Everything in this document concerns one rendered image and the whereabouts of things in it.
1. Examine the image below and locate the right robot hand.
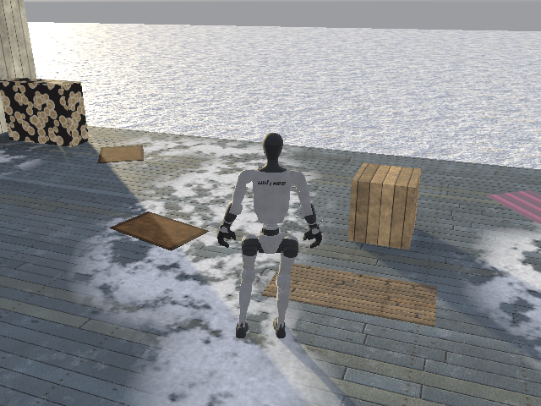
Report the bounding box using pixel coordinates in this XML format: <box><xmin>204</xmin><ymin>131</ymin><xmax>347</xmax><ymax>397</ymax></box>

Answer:
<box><xmin>303</xmin><ymin>231</ymin><xmax>322</xmax><ymax>248</ymax></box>

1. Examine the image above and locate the robot right shin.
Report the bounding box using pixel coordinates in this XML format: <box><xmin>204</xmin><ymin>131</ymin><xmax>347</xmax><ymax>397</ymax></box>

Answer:
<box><xmin>276</xmin><ymin>275</ymin><xmax>291</xmax><ymax>327</ymax></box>

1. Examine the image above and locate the right robot forearm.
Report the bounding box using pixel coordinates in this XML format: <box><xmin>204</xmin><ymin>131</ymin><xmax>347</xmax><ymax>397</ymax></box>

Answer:
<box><xmin>304</xmin><ymin>203</ymin><xmax>320</xmax><ymax>234</ymax></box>

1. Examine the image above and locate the left robot forearm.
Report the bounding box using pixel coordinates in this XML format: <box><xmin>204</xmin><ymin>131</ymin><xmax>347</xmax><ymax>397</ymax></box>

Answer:
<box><xmin>219</xmin><ymin>202</ymin><xmax>237</xmax><ymax>233</ymax></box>

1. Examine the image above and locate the left robot hand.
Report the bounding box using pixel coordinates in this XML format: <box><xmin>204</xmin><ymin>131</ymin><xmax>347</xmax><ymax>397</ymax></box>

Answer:
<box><xmin>217</xmin><ymin>229</ymin><xmax>236</xmax><ymax>248</ymax></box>

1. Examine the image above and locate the robot head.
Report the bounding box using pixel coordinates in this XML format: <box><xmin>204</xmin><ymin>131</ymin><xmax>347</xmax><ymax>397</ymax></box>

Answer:
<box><xmin>258</xmin><ymin>133</ymin><xmax>286</xmax><ymax>173</ymax></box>

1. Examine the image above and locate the robot left upper arm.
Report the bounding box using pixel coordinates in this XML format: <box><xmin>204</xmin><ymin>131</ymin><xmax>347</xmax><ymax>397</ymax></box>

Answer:
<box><xmin>229</xmin><ymin>169</ymin><xmax>254</xmax><ymax>215</ymax></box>

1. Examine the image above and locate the robot right upper arm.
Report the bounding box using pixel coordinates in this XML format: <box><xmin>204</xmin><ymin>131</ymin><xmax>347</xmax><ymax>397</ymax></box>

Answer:
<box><xmin>289</xmin><ymin>170</ymin><xmax>313</xmax><ymax>217</ymax></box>

